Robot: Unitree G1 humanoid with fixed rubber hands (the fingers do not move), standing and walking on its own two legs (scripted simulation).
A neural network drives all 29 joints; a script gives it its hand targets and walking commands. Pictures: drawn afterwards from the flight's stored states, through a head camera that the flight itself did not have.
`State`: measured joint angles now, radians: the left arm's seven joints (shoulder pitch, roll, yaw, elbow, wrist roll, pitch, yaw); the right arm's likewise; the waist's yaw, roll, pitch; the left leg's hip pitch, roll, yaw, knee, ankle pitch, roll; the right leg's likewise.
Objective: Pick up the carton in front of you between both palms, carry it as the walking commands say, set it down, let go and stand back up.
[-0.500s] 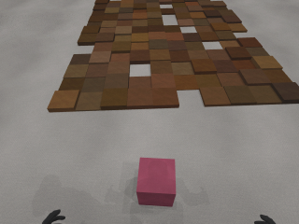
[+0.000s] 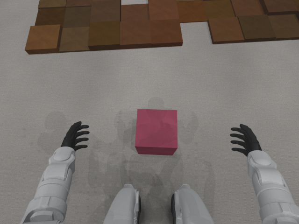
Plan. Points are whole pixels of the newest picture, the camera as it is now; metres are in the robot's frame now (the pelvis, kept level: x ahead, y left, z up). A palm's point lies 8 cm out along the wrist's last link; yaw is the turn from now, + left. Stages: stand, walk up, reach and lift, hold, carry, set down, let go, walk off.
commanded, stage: reach and lift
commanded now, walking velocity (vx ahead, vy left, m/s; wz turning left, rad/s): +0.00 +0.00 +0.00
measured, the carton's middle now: (156, 133) +0.48 +0.00 -0.59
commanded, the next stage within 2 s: none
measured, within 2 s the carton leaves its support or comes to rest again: neither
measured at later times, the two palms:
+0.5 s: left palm (102, 99) +0.48 +0.19 -0.14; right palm (215, 103) +0.47 -0.20 -0.15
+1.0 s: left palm (115, 121) +0.48 +0.19 -0.37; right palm (200, 124) +0.46 -0.20 -0.36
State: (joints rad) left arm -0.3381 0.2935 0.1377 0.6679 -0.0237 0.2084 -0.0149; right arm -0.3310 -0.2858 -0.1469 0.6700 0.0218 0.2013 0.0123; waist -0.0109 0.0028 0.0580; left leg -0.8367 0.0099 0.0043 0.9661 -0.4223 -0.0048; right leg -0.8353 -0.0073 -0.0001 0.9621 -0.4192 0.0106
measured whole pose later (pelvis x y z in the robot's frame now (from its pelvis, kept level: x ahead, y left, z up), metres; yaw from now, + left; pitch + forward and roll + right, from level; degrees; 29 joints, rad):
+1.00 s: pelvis -0.06 +0.00 -0.20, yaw +0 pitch +54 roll -1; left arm -1.27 0.32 0.25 0.98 -0.04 0.08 0.07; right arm -1.23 -0.27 -0.28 0.94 0.06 0.07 -0.10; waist -0.02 0.00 -0.01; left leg -2.08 -0.01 -0.03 1.67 -0.52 -0.02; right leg -2.08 0.01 0.02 1.66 -0.51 0.03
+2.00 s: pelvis -0.09 +0.00 -0.34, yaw -1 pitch +36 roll -1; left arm -1.65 0.38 0.04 1.22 -0.20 0.08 0.10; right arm -1.60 -0.30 -0.12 1.18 0.20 0.07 -0.14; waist -0.02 -0.01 0.45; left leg -2.25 -0.03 -0.04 2.19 -0.58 -0.03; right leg -2.23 0.03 0.02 2.18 -0.57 0.04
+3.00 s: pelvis -0.10 +0.00 -0.21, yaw +0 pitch +43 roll -1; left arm -1.11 0.02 0.48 0.67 0.26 0.43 0.02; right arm -1.08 0.02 -0.51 0.63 -0.24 0.43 -0.03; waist 0.00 0.00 -0.14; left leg -2.00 -0.05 -0.06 1.71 -0.46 -0.04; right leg -2.00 0.06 0.06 1.71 -0.47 0.05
